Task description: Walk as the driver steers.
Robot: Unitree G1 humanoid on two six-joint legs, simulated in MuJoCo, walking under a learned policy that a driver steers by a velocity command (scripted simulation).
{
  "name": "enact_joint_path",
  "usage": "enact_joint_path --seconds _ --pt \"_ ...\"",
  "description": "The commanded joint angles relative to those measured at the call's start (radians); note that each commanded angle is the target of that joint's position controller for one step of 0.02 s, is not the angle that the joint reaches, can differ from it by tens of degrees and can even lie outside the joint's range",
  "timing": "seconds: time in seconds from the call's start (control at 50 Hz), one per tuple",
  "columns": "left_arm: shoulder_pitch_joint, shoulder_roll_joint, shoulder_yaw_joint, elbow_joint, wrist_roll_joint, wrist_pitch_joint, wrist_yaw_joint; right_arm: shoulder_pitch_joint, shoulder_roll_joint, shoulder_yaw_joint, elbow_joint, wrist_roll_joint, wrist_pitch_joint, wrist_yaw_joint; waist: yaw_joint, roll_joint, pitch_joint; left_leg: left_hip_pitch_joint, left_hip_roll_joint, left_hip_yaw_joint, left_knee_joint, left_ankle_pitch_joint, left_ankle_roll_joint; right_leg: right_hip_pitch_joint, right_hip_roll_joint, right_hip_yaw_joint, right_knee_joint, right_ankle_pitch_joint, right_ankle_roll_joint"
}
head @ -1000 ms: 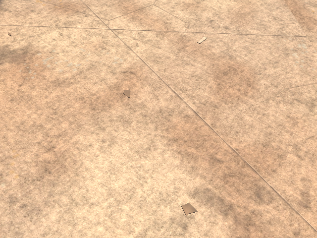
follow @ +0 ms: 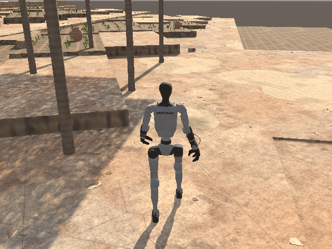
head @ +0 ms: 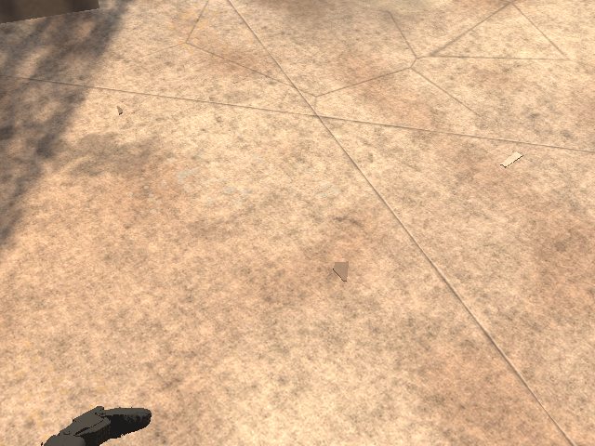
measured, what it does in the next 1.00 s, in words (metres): walks ahead, turning right: right foot, then left foot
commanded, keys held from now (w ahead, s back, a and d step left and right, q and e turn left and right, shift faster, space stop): w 0.36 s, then w+e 0.64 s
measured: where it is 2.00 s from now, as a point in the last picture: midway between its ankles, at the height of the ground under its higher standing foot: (364, 254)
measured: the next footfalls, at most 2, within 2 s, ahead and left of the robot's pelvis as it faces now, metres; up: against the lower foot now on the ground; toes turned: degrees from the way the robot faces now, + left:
right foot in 0.08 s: +0.25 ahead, -0.12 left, +0.00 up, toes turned -2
left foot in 0.62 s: +0.53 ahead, +0.12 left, +0.00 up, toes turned -6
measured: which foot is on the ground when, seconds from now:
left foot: down 0.00-0.10, up 0.12-0.60, down 0.62-1.00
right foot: up 0.00-0.06, down 0.08-0.62, up 0.64-1.00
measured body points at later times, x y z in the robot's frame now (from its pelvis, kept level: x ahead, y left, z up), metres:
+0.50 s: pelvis +0.28 -0.03 +0.01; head +0.31 -0.03 +0.46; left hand +0.31 +0.26 -0.11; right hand +0.49 -0.27 -0.08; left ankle +0.47 +0.14 -0.69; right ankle +0.21 -0.12 -0.74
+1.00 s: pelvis +0.55 -0.01 +0.00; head +0.57 -0.03 +0.45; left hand +0.81 +0.17 -0.08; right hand +0.49 -0.30 -0.12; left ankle +0.49 +0.12 -0.74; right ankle +0.66 -0.20 -0.69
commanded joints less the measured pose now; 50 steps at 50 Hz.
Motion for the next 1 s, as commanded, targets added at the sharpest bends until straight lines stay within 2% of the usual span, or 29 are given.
enact_joint_path --seconds 0.02,0.06,0.08,0.1,0.12,0.14,0.16,0.18,0.2,0.22,0.26,0.3,0.36,0.42,0.48,0.56,0.58,0.6,0.62,0.64,0.66,0.68,0.7,0.72,0.74,0.78,0.84,0.92,1.0 --pt "-0.095 0.093 0.025 -0.098 0.000 -0.021 -0.014 0.018 -0.182 -0.048 -0.026 0.005 0.004 -0.010 0.034 0.109 0.052 0.014 0.312 -0.121 0.018 0.500 0.130 0.012 0.022 -0.008 -0.054 -0.072 -0.039" --pt "0.029 0.137 0.048 -0.072 0.004 -0.018 -0.005 -0.003 -0.202 -0.052 -0.025 0.000 0.016 -0.016 0.111 0.144 -0.046 0.039 0.286 -0.095 0.189 0.841 0.104 0.207 0.085 -0.061 -0.063 -0.143 -0.079" --pt "0.183 0.180 0.070 -0.032 0.006 -0.015 0.006 -0.011 -0.187 -0.044 -0.029 -0.005 0.022 -0.020 0.188 0.135 -0.151 -0.031 0.239 -0.058 0.381 0.902 0.074 0.440 0.089 -0.069 -0.062 -0.110 -0.113" --pt "0.365 0.253 0.087 -0.002 0.015 -0.008 0.019 0.008 -0.135 -0.021 -0.055 -0.031 0.021 -0.025 0.240 0.018 -0.313 -0.263 0.178 -0.028 0.709 0.573 0.040 0.776 -0.109 0.157 -0.009 -0.058 -0.178" --pt "0.388 0.297 0.093 0.017 0.016 -0.009 0.009 0.166 -0.006 0.014 -0.058 -0.017 0.001 -0.010 0.145 -0.255 -0.457 -0.645 -0.017 -0.091 1.040 -0.232 -0.019 1.087 -0.322 0.675 -0.140 -0.340 -0.342" --pt "0.381 0.194 0.069 0.009 0.001 -0.008 0.012 0.067 -0.122 -0.008 -0.048 0.005 -0.018 -0.003 0.203 -0.145 -0.406 -0.756 0.026 -0.195 1.126 -0.256 -0.010 1.053 -0.296 0.725 -0.237 -0.469 -0.299" --pt "0.312 0.168 0.059 0.005 0.001 -0.006 0.018 -0.048 -0.162 -0.021 -0.085 0.028 -0.028 0.001 0.196 -0.090 -0.239 -0.815 0.075 -0.155 1.122 -0.171 -0.005 0.915 -0.268 0.563 -0.260 -0.430 -0.259" --pt "0.249 0.159 0.054 -0.001 0.007 -0.005 0.021 -0.104 -0.150 -0.015 -0.099 0.020 -0.034 -0.003 0.163 0.010 -0.151 -0.787 0.126 -0.122 1.070 -0.080 -0.005 0.761 -0.234 0.458 -0.280 -0.313 -0.239" --pt "0.207 0.139 0.050 -0.004 0.017 -0.006 0.019 -0.128 -0.141 -0.019 -0.102 0.002 -0.033 -0.006 0.133 0.028 -0.091 -0.752 0.155 -0.112 1.013 -0.029 -0.012 0.640 -0.200 0.380 -0.305 -0.202 -0.236" --pt "0.188 0.122 0.044 -0.006 0.029 -0.012 0.019 -0.101 -0.130 -0.021 -0.096 -0.002 -0.024 -0.005 0.098 0.000 -0.086 -0.687 0.181 -0.121 0.985 0.006 -0.015 0.568 -0.176 0.332 -0.333 -0.149 -0.233" --pt "0.180 0.118 0.045 0.006 0.020 -0.024 0.017 -0.063 -0.093 -0.015 -0.081 -0.003 -0.003 -0.007 0.070 -0.019 -0.078 -0.641 0.192 -0.108 0.933 0.026 -0.032 0.499 -0.155 0.264 -0.387 -0.110 -0.249" --pt "0.188 0.137 0.051 0.027 0.014 -0.031 0.021 -0.105 -0.079 -0.011 -0.095 -0.012 0.009 -0.011 0.068 -0.013 -0.034 -0.673 0.204 -0.097 0.858 0.074 -0.053 0.454 -0.150 0.205 -0.427 -0.076 -0.257" --pt "0.219 0.156 0.055 0.050 0.012 -0.023 0.033 -0.211 -0.066 -0.004 -0.121 -0.017 0.003 -0.009 0.097 0.001 0.002 -0.721 0.207 -0.085 0.675 0.251 -0.069 0.474 -0.119 0.127 -0.449 -0.054 -0.233" --pt "0.276 0.176 0.060 0.074 -0.002 -0.009 0.041 -0.333 -0.045 0.004 -0.153 -0.018 -0.014 0.001 0.142 0.009 0.026 -0.670 0.166 -0.061 0.469 0.387 -0.074 0.478 -0.088 0.095 -0.436 -0.059 -0.203" --pt "0.334 0.195 0.066 0.099 -0.010 0.007 0.046 -0.422 -0.054 0.003 -0.179 -0.008 -0.028 0.017 0.173 0.001 0.038 -0.646 0.132 -0.059 0.363 0.401 -0.077 0.529 -0.114 0.131 -0.393 -0.094 -0.201" --pt "0.337 0.209 0.075 0.111 -0.012 0.028 0.059 -0.402 -0.102 -0.015 -0.182 -0.004 -0.046 0.030 0.130 -0.040 0.015 -0.552 0.106 -0.076 0.274 0.286 -0.042 0.606 -0.159 0.214 -0.284 -0.086 -0.166" --pt "0.321 0.206 0.074 0.109 -0.011 0.033 0.060 -0.335 -0.118 -0.025 -0.164 -0.005 -0.050 0.028 0.086 -0.045 -0.015 -0.450 0.092 -0.056 0.241 0.266 -0.023 0.594 -0.142 0.208 -0.216 -0.024 -0.149" --pt "0.324 0.174 0.062 0.107 -0.003 0.033 0.060 -0.210 -0.161 -0.047 -0.130 -0.010 -0.053 0.019 0.029 -0.028 -0.102 -0.251 0.102 -0.055 0.236 0.266 0.009 0.545 -0.082 0.171 -0.062 0.031 -0.118" --pt "0.316 0.105 0.036 0.074 0.019 0.031 0.059 -0.038 -0.231 -0.067 -0.113 -0.029 -0.052 0.008 -0.040 0.078 -0.270 0.036 0.283 -0.227 0.278 0.268 0.074 0.375 -0.006 0.118 0.241 -0.165 -0.075" --pt "0.448 0.017 0.013 0.045 -0.004 0.014 0.058 0.006 -0.298 -0.082 -0.091 -0.036 -0.038 0.010 0.024 0.371 -0.388 0.323 0.493 -0.655 0.180 0.057 0.216 0.011 0.127 0.047 0.561 -0.657 -0.016" --pt "0.415 0.124 0.035 0.065 -0.028 0.008 0.059 -0.004 -0.193 -0.058 -0.101 -0.027 -0.035 0.012 -0.010 0.283 -0.341 0.277 0.474 -0.718 0.108 -0.105 0.208 -0.095 0.076 0.141 0.690 -0.666 -0.010" --pt "0.325 0.177 0.054 0.045 -0.037 0.010 0.058 -0.057 -0.139 -0.042 -0.103 -0.021 -0.034 0.009 -0.013 0.211 -0.209 0.167 0.444 -0.557 0.095 -0.096 0.167 -0.137 0.037 0.131 0.715 -0.576 -0.013" --pt "0.282 0.167 0.055 0.037 -0.028 0.014 0.061 -0.117 -0.115 -0.033 -0.104 -0.024 -0.034 0.008 0.013 0.152 -0.143 0.049 0.404 -0.445 0.074 0.003 0.146 -0.107 -0.002 0.110 0.697 -0.496 -0.007" --pt "0.257 0.156 0.059 0.029 -0.017 0.020 0.060 -0.161 -0.087 -0.026 -0.098 -0.026 -0.034 0.009 0.036 0.147 -0.085 -0.046 0.367 -0.357 0.043 0.086 0.139 -0.083 -0.026 0.109 0.652 -0.443 -0.002" --pt "0.268 0.140 0.061 0.028 -0.017 0.031 0.056 -0.188 -0.076 -0.023 -0.094 -0.032 -0.038 0.008 0.064 0.169 -0.059 -0.115 0.344 -0.284 0.011 0.141 0.130 -0.033 -0.050 0.112 0.624 -0.404 0.002" --pt "0.272 0.100 0.057 0.021 -0.020 0.053 0.052 -0.208 -0.079 -0.029 -0.080 -0.029 -0.049 0.007 0.084 0.161 -0.032 -0.181 0.334 -0.191 -0.038 0.226 0.141 0.000 -0.062 0.096 0.595 -0.373 0.013" --pt "0.220 0.081 0.053 -0.013 -0.010 0.068 0.051 -0.202 -0.114 -0.044 -0.054 -0.029 -0.057 0.000 0.087 0.120 0.003 -0.187 0.341 -0.089 -0.074 0.320 0.156 -0.047 -0.070 0.099 0.495 -0.284 0.030" --pt "0.119 0.062 0.044 -0.047 -0.010 0.058 0.027 -0.189 -0.147 -0.053 -0.034 -0.026 -0.044 -0.009 0.055 0.102 0.027 -0.158 0.314 0.052 -0.083 0.362 0.132 -0.022 -0.058 0.049 0.268 -0.094 0.021" --pt "0.000 0.060 0.039 -0.100 -0.010 0.058 0.005 -0.135 -0.183 -0.066 -0.006 -0.009 -0.024 -0.013 0.015 0.090 0.065 -0.070 0.342 0.116 -0.065 0.373 0.112 -0.018 -0.041 -0.009 0.127 -0.093 -0.010"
